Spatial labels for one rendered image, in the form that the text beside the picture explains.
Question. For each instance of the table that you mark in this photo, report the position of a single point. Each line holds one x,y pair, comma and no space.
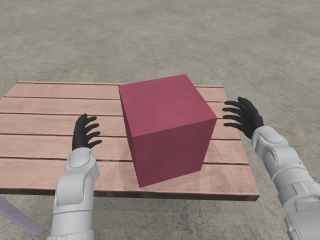
37,123

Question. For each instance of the robot right upper arm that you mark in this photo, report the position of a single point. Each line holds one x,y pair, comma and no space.
303,225

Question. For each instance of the robot right forearm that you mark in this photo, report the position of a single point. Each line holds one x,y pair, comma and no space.
297,191

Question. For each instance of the left robot hand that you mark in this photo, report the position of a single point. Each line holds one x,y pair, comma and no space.
80,138

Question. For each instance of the robot left forearm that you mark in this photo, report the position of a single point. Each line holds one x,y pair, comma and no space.
74,196

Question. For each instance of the carton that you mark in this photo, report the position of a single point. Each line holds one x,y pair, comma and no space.
168,126

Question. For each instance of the right robot hand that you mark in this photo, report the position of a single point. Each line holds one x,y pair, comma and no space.
249,117

